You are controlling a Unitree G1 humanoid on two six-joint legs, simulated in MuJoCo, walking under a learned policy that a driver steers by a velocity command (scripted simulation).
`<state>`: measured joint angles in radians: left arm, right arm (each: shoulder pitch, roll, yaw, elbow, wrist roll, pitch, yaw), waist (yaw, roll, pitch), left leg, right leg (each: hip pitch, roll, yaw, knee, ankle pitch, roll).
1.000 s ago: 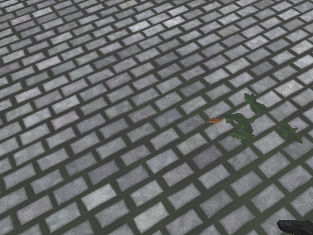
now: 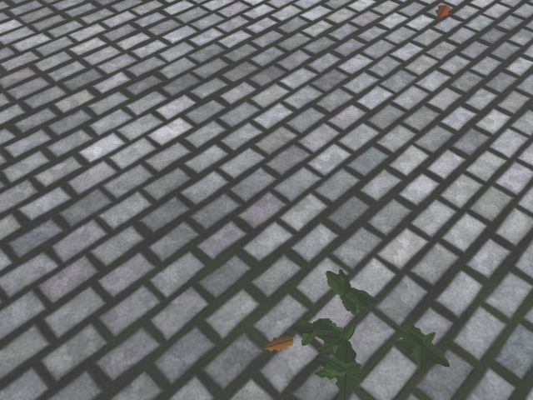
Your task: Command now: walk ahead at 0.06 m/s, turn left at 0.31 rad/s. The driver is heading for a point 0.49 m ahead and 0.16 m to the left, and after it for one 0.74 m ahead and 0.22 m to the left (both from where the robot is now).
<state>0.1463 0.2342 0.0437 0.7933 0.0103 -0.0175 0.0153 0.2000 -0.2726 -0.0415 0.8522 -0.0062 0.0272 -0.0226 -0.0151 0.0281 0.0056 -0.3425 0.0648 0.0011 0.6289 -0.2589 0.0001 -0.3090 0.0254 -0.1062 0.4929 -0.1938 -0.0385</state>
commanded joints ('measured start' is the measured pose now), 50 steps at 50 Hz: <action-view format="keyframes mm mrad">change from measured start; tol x32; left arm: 1 27 137 43 -46 -3 0 26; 50 -31 172 49 -81 -8 -89 -62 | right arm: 1 14 -187 -48 -76 -8 -9 -4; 50 96 -159 -56 -228 11 -95 21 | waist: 1 28 58 -9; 15 37 156 -130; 18 -14 -310 -106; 50 8 58 4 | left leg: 1 65 93 -135 -151 283 98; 16 89 61 -363 -183 238 122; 18 -268 -174 -135 172 -343 4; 23 -303 -69 -137 589 -152 -77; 40 143 -60 134 -128 -21 61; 43 603 304 -744 -395 -258 372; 50 350 147 -233 -438 363 238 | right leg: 1 -34 -143 105 4 -127 -37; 6 -307 7 172 583 -368 54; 16 149 10 127 -142 59 57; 19 214 -463 595 -226 272 -252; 36 221 -344 140 -333 -188 -156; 40 100 -313 30 -169 -173 -103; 44 -674 -71 150 759 -367 36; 50 -457 -132 109 483 55 58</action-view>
